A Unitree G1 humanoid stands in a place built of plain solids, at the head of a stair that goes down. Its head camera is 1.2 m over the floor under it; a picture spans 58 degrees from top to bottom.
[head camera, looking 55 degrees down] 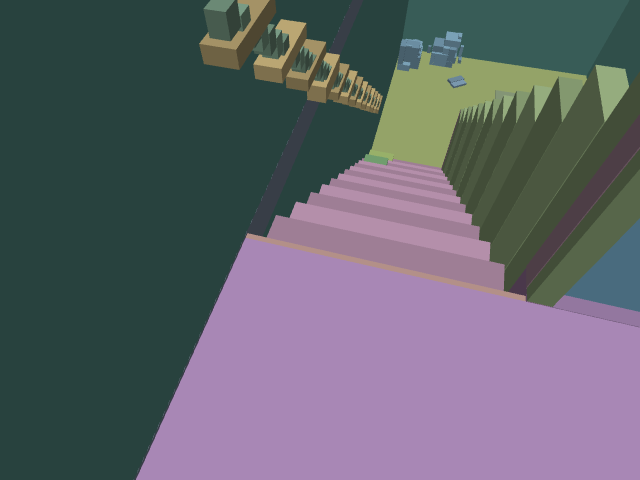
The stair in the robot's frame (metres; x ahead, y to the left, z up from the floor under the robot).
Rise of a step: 0.20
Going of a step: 0.25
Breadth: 0.92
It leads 15 degrees to the right of straight ahead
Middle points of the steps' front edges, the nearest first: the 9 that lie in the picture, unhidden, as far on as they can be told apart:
0.75 -0.20 0.00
0.99 -0.26 -0.20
1.23 -0.33 -0.41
1.48 -0.39 -0.61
1.72 -0.46 -0.81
1.96 -0.52 -1.02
2.20 -0.59 -1.22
2.44 -0.66 -1.42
2.69 -0.72 -1.63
